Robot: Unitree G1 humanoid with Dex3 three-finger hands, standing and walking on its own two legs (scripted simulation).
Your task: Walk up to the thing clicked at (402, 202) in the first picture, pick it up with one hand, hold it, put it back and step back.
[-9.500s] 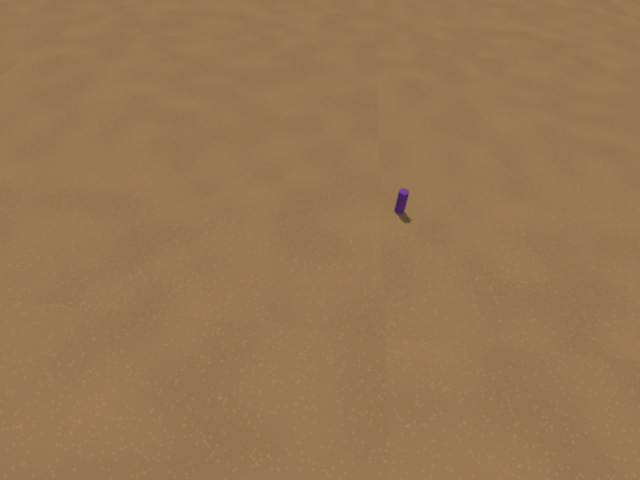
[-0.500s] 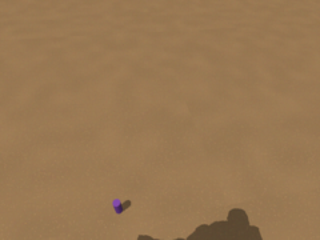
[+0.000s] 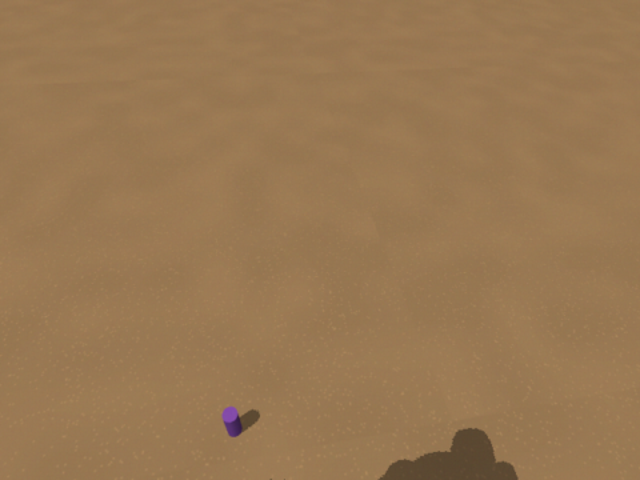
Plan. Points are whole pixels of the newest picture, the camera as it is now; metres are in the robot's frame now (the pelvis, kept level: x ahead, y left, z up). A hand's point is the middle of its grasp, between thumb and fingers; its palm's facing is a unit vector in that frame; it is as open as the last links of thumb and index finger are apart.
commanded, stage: walk up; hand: left
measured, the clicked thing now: (232, 422) +0.45 +0.23 -0.72
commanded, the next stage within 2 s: none
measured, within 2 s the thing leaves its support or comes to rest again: neither
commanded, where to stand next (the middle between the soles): +0.07 -0.01 m, yaw +1 degrees
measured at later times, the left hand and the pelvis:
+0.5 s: hand out of the picture +0.14 +0.25 -0.16, palm faces +0.02 -0.94 -0.35, open 7.4 cm; pelvis +0.04 -0.01 -0.01, yaw +0 degrees
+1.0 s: hand out of the picture +0.12 +0.23 -0.16, palm faces +0.00 -0.93 -0.36, open 7.4 cm; pelvis +0.06 -0.03 -0.01, yaw -1 degrees
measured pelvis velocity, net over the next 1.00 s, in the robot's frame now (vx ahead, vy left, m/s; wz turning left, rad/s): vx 0.06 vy -0.03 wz -0.01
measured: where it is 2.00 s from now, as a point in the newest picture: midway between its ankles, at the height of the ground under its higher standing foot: outside the picture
